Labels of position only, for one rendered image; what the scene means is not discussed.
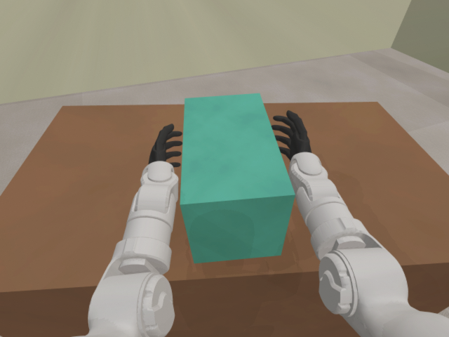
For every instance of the left robot hand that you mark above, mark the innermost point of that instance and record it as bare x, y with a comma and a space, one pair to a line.
158, 152

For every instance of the robot right forearm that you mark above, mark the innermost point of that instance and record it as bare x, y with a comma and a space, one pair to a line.
326, 215

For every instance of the carton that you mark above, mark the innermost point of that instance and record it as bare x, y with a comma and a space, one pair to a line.
236, 196

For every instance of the pedestal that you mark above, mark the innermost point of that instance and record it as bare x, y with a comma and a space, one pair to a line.
67, 206

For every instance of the right robot upper arm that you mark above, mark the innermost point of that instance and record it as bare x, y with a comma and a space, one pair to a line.
367, 287

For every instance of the left robot upper arm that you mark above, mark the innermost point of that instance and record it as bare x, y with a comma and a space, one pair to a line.
134, 305

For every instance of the robot left forearm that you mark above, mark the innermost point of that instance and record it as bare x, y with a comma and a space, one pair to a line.
146, 240

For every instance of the right robot hand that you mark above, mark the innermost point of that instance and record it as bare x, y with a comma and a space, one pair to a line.
298, 140

